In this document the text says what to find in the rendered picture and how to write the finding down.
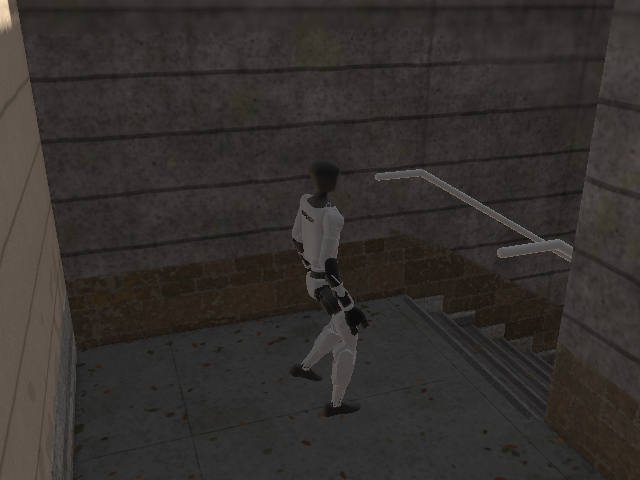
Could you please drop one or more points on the robot right forearm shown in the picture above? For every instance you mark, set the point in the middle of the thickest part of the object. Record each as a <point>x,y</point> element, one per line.
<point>331,268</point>

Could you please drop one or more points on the right robot shin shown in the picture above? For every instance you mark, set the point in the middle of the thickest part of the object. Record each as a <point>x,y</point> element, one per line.
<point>341,374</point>

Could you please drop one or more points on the left robot upper arm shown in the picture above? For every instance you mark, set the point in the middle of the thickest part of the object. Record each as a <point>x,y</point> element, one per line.
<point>297,228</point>

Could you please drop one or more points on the robot right thigh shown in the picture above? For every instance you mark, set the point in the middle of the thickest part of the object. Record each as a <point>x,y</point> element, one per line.
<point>332,308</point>

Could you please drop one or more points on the right robot upper arm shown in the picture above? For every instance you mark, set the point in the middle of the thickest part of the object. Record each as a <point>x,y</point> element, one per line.
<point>333,223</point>

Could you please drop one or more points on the robot left forearm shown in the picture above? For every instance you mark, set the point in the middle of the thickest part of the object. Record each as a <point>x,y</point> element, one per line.
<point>300,250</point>

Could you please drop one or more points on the right robot hand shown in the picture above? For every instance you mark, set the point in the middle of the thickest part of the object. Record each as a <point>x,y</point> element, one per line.
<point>353,318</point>

